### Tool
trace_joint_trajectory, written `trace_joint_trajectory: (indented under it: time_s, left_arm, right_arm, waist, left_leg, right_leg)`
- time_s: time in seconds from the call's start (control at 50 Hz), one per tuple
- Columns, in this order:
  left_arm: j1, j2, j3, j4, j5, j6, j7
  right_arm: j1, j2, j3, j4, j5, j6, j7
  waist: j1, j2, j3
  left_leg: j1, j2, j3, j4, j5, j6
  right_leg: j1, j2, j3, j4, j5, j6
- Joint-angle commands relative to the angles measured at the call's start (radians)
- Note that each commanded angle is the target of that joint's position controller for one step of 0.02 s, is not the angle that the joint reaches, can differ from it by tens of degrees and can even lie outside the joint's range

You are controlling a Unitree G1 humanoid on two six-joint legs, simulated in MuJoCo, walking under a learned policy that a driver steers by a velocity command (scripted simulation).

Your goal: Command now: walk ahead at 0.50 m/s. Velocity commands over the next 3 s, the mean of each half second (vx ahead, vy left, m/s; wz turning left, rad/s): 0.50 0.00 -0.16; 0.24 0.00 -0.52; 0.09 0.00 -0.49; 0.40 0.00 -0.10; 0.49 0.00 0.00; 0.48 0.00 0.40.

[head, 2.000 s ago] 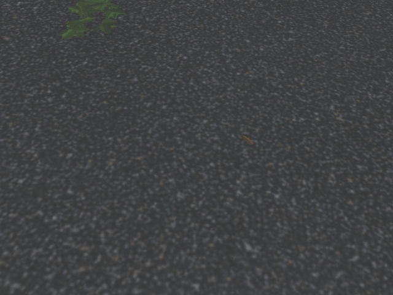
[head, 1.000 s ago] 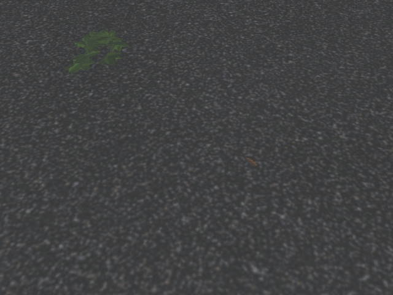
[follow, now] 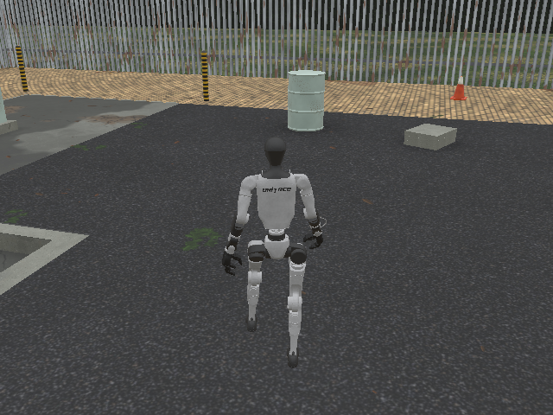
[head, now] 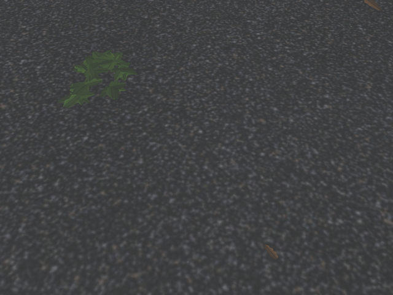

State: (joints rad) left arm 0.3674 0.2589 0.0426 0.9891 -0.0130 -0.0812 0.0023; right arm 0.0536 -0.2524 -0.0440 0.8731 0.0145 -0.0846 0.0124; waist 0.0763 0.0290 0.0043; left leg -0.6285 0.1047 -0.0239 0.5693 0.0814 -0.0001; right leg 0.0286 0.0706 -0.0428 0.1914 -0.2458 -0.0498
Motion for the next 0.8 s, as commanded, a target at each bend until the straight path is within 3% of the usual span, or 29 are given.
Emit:
trace_joint_trajectory:
  time_s: [0.02,0.06,0.08,0.1,0.12,0.14,0.16,0.18,0.2,0.24,0.28,0.32,0.38,0.44,0.54,0.58,0.6,0.62,0.64,0.66,0.68,0.7,0.72,0.74,0.78,0.8]
  left_arm:
    - [0.052,0.167,0.039,-0.013,-0.006,0.010,0.007]
    - [0.027,0.183,0.045,-0.020,-0.005,0.021,0.007]
    - [0.004,0.180,0.043,-0.026,-0.004,0.026,0.007]
    - [0.005,0.147,0.029,-0.039,0.005,0.028,0.007]
    - [0.083,0.057,-0.002,-0.071,0.021,0.012,-0.001]
    - [0.105,0.019,-0.015,-0.056,0.006,-0.013,-0.005]
    - [0.017,0.135,0.013,-0.074,-0.023,-0.035,-0.009]
    - [-0.062,0.152,0.017,-0.098,-0.037,-0.045,-0.010]
    - [-0.098,0.143,0.019,-0.102,-0.027,-0.045,-0.005]
    - [-0.071,0.111,0.026,-0.087,-0.015,-0.016,-0.001]
    - [-0.055,0.069,0.021,-0.083,-0.017,0.010,0.000]
    - [-0.099,0.070,0.025,-0.104,-0.015,0.020,0.004]
    - [-0.170,0.065,0.028,-0.133,-0.008,0.015,-0.005]
    - [-0.281,0.041,0.016,-0.172,-0.003,0.011,-0.022]
    - [-0.394,0.041,0.011,-0.252,-0.006,0.012,-0.054]
    - [-0.362,0.068,0.024,-0.271,0.001,0.012,-0.069]
    - [-0.285,0.095,0.039,-0.260,0.003,0.011,-0.074]
    - [-0.143,0.139,0.064,-0.228,0.001,0.009,-0.072]
    - [-0.020,0.209,0.094,-0.206,0.005,0.011,-0.055]
    - [-0.015,0.314,0.108,-0.210,0.010,0.023,-0.030]
    - [0.006,0.297,0.098,-0.252,0.016,0.023,-0.033]
    - [-0.025,0.243,0.087,-0.268,0.020,0.026,-0.031]
    - [-0.101,0.198,0.078,-0.278,0.003,0.024,-0.026]
    - [-0.163,0.168,0.068,-0.291,-0.007,0.027,-0.022]
    - [-0.209,0.156,0.064,-0.309,0.015,0.035,-0.016]
    - [-0.218,0.163,0.067,-0.313,0.020,0.036,-0.016]
  right_arm:
    - [-0.133,-0.072,-0.006,-0.102,0.006,-0.024,0.019]
    - [-0.068,-0.108,-0.019,-0.094,0.008,-0.030,0.024]
    - [0.043,-0.140,-0.037,-0.064,0.007,-0.032,0.022]
    - [0.227,-0.199,-0.064,-0.011,0.002,-0.032,0.014]
    - [0.389,-0.309,-0.091,0.018,-0.019,-0.027,0.006]
    - [0.422,-0.268,-0.081,0.036,-0.008,-0.020,0.010]
    - [0.356,-0.196,-0.055,0.025,-0.002,-0.021,0.010]
    - [0.271,-0.157,-0.044,0.002,-0.006,-0.021,0.006]
    - [0.200,-0.129,-0.034,-0.010,-0.013,-0.022,0.009]
    - [0.143,-0.085,-0.022,-0.013,-0.026,-0.028,0.012]
    - [0.157,-0.102,-0.028,0.005,-0.027,-0.037,0.011]
    - [0.180,-0.124,-0.035,0.022,-0.033,-0.042,0.001]
    - [0.185,-0.132,-0.035,0.029,-0.032,-0.039,-0.014]
    - [0.214,-0.144,-0.036,0.038,-0.024,-0.036,-0.026]
    - [0.287,-0.166,-0.046,0.069,-0.008,0.001,-0.034]
    - [0.245,-0.191,-0.053,0.048,-0.008,0.025,-0.046]
    - [0.233,-0.202,-0.056,0.036,-0.009,0.037,-0.055]
    - [0.217,-0.204,-0.055,0.024,-0.009,0.048,-0.062]
    - [0.224,-0.201,-0.051,0.005,-0.011,0.044,-0.064]
    - [0.337,-0.066,-0.013,-0.027,-0.070,0.021,-0.046]
    - [0.351,-0.100,-0.005,-0.042,-0.035,-0.013,-0.026]
    - [0.228,-0.163,-0.024,-0.061,0.007,-0.029,-0.018]
    - [0.164,-0.155,-0.021,-0.088,0.014,-0.030,-0.024]
    - [0.152,-0.155,-0.026,-0.077,-0.003,-0.019,-0.037]
    - [0.171,-0.168,-0.039,-0.093,-0.020,0.016,-0.050]
    - [0.190,-0.150,-0.038,-0.098,-0.022,0.028,-0.053]
  waist:
    - [-0.002,-0.073,0.087]
    - [-0.051,-0.105,0.044]
    - [-0.114,-0.106,-0.024]
    - [-0.186,-0.086,-0.153]
    - [-0.189,0.103,-0.331]
    - [-0.185,0.243,-0.413]
    - [-0.191,0.158,-0.281]
    - [-0.169,0.110,-0.172]
    - [-0.138,0.041,-0.093]
    - [-0.083,0.056,-0.038]
    - [-0.065,0.049,-0.012]
    - [-0.067,0.030,0.018]
    - [-0.078,0.027,0.035]
    - [-0.117,0.018,0.063]
    - [-0.145,0.004,0.092]
    - [-0.103,0.038,0.062]
    - [-0.062,0.063,0.005]
    - [0.008,0.056,-0.073]
    - [0.068,-0.008,-0.151]
    - [-0.047,-0.303,-0.275]
    - [-0.015,-0.247,-0.505]
    - [0.029,-0.120,-0.431]
    - [0.004,-0.059,-0.287]
    - [-0.033,0.010,-0.182]
    - [-0.091,-0.023,-0.124]
    - [-0.108,-0.041,-0.117]
  left_leg:
    - [-0.028,-0.017,0.007,-0.064,-0.078,0.025]
    - [0.091,-0.051,0.035,-0.089,-0.156,0.055]
    - [0.249,-0.085,0.064,-0.113,-0.161,0.080]
    - [0.525,-0.055,0.033,-0.083,-0.143,0.122]
    - [0.943,0.207,-0.348,-0.071,-0.186,0.259]
    - [1.074,0.315,-0.703,-0.236,-0.325,0.350]
    - [0.979,0.274,-0.608,-0.264,-0.382,0.296]
    - [0.841,0.236,-0.457,-0.280,-0.333,0.256]
    - [0.696,0.194,-0.351,-0.318,-0.249,0.238]
    - [0.537,0.144,-0.219,-0.388,-0.184,0.209]
    - [0.475,0.137,-0.137,-0.432,-0.113,0.217]
    - [0.473,0.136,-0.069,-0.455,-0.056,0.217]
    - [0.487,0.109,0.039,-0.470,-0.016,0.188]
    - [0.501,0.102,0.115,-0.490,-0.024,0.166]
    - [0.730,0.174,0.159,-0.394,0.115,0.148]
    - [0.753,0.170,0.196,-0.253,0.488,0.118]
    - [0.748,0.159,0.206,-0.128,0.659,0.100]
    - [0.701,0.124,0.221,0.060,0.692,0.070]
    - [0.521,0.067,0.227,0.321,0.463,0.013]
    - [0.144,-0.094,0.199,0.684,-0.604,-0.053]
    - [-0.013,-0.192,-0.025,0.911,-0.809,-0.067]
    - [-0.069,-0.123,-0.093,0.918,-0.719,-0.042]
    - [-0.102,-0.081,-0.072,0.837,-0.623,-0.030]
    - [-0.071,-0.046,-0.060,0.767,-0.571,-0.039]
    - [0.059,-0.027,-0.064,0.678,-0.527,-0.047]
    - [0.088,-0.033,-0.056,0.630,-0.521,-0.055]
  right_leg:
    - [0.018,-0.326,0.143,-0.010,0.237,-0.144]
    - [0.048,-0.333,0.141,0.076,0.428,-0.123]
    - [0.034,-0.296,0.105,0.211,0.602,-0.102]
    - [-0.077,-0.240,0.061,0.435,0.609,-0.071]
    - [-0.442,-0.117,-0.001,0.828,0.275,-0.002]
    - [-0.682,-0.002,0.090,1.052,-0.313,0.025]
    - [-0.786,-0.069,0.166,1.138,-0.297,0.001]
    - [-0.804,-0.125,0.138,1.123,-0.207,-0.013]
    - [-0.769,-0.169,0.113,1.055,-0.124,-0.009]
    - [-0.659,-0.214,0.122,0.966,-0.037,0.000]
    - [-0.642,-0.217,0.127,0.930,0.000,0.014]
    - [-0.701,-0.209,0.152,0.860,0.081,0.027]
    - [-0.716,-0.187,0.147,0.679,0.260,0.032]
    - [-0.675,-0.172,0.075,0.520,0.373,0.027]
    - [-0.762,-0.155,0.032,0.419,0.258,-0.014]
    - [-0.673,-0.097,-0.034,0.405,0.162,-0.038]
    - [-0.567,-0.053,-0.066,0.411,0.130,-0.053]
    - [-0.386,-0.009,-0.075,0.358,0.187,-0.078]
    - [-0.126,-0.055,0.036,0.300,0.394,-0.124]
    - [0.242,-0.322,0.394,0.420,0.897,-0.263]
    - [0.404,-0.470,0.765,0.292,0.789,-0.436]
    - [0.327,-0.413,0.634,0.253,0.759,-0.376]
    - [0.182,-0.363,0.509,0.235,0.703,-0.323]
    - [0.012,-0.322,0.432,0.201,0.680,-0.286]
    - [-0.208,-0.279,0.379,0.149,0.658,-0.272]
    - [-0.263,-0.264,0.354,0.141,0.682,-0.270]
